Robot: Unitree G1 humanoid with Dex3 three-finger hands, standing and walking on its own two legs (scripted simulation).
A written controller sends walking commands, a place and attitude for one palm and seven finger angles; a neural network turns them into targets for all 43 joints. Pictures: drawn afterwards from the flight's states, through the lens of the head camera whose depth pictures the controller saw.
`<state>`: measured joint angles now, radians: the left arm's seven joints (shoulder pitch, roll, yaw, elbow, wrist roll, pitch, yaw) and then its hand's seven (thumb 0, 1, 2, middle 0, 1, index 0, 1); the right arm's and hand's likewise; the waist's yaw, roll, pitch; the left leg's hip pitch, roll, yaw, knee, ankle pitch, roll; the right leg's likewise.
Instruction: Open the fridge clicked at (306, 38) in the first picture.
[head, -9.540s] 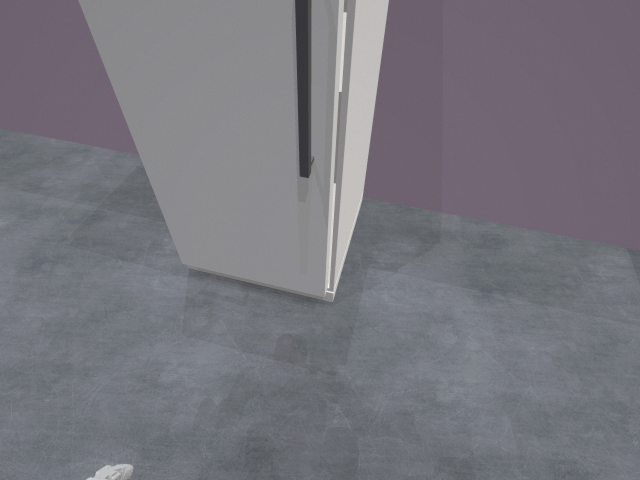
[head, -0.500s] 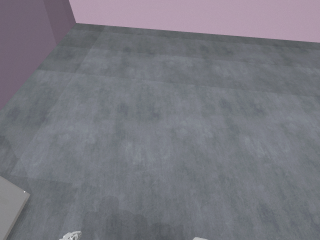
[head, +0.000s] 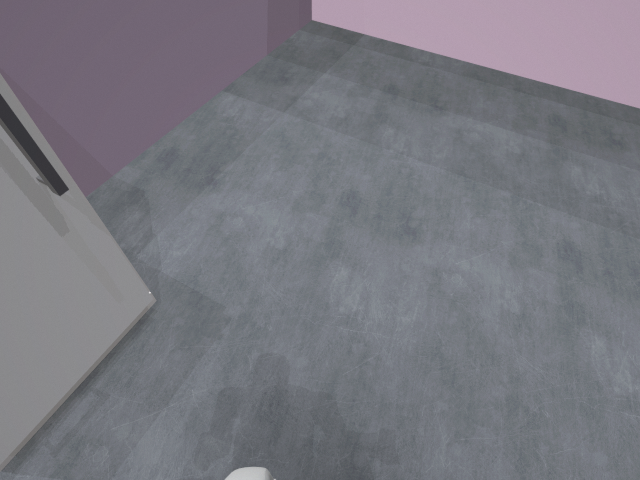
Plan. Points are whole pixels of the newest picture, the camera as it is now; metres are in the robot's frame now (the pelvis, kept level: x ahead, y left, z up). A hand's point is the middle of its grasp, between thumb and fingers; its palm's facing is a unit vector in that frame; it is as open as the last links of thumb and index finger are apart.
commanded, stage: turn to face it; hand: right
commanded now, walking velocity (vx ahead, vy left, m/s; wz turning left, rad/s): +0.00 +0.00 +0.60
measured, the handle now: out of the picture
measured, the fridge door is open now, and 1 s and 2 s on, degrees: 0 0 0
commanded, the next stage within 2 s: take the last steps up to it in 1.80 s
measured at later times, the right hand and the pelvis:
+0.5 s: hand out of the picture +0.13 -0.15 -0.16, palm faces -0.23 +0.94 -0.24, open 7.4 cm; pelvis +0.01 +0.03 +0.00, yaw +17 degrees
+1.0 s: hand (402, 437) +0.21 -0.10 -0.16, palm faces -0.57 +0.79 -0.23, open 7.4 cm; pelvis +0.00 +0.01 +0.00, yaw +36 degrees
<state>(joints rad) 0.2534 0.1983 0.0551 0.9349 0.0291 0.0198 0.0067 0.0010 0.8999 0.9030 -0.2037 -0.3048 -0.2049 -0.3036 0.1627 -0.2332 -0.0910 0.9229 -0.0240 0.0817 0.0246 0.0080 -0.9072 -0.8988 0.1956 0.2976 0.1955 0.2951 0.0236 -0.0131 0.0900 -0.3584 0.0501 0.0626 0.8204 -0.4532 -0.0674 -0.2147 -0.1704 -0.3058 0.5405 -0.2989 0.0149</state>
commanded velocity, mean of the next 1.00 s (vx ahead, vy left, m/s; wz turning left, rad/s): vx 0.00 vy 0.00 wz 0.60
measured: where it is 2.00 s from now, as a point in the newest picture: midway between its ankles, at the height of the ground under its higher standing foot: outside the picture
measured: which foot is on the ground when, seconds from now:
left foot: up 0.00-0.04, down 0.06-0.58, up 0.60-1.00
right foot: down 0.00-0.06, up 0.08-0.56, down 0.58-1.00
